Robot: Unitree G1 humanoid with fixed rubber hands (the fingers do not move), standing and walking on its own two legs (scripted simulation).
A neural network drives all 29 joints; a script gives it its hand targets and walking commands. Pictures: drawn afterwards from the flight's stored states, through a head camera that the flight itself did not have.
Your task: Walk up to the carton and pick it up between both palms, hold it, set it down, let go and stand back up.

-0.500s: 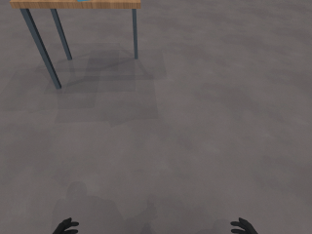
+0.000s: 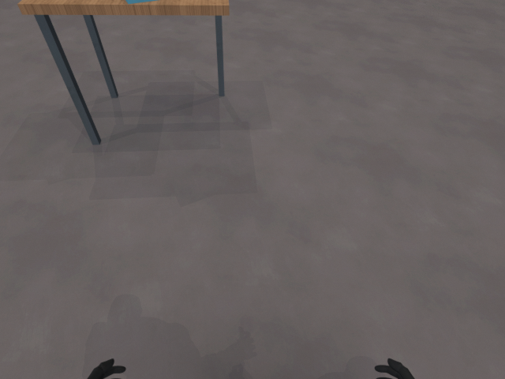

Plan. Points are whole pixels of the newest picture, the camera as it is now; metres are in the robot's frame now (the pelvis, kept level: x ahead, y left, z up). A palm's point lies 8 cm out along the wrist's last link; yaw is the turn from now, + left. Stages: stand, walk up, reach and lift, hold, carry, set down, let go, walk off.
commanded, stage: stand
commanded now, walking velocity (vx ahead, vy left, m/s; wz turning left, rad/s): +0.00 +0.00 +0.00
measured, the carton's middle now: out of the picture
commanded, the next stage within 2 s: none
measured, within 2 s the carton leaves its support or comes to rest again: neither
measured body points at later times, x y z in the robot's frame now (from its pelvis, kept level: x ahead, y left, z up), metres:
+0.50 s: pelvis +0.00 +0.00 +0.00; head +0.01 +0.00 +0.45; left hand +0.11 +0.26 -0.11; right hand +0.12 -0.26 -0.10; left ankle +0.02 +0.12 -0.73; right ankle +0.02 -0.12 -0.73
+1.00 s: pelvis +0.00 +0.00 +0.00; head +0.01 +0.00 +0.45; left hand +0.10 +0.26 -0.11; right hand +0.11 -0.26 -0.11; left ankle +0.02 +0.12 -0.73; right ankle +0.02 -0.12 -0.73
